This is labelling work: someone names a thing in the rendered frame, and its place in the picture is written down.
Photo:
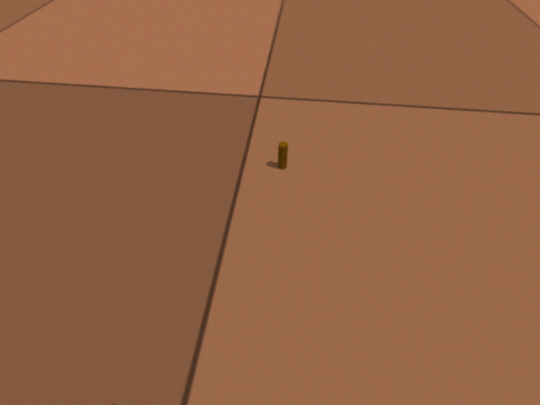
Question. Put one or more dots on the can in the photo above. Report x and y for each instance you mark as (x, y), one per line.
(282, 155)

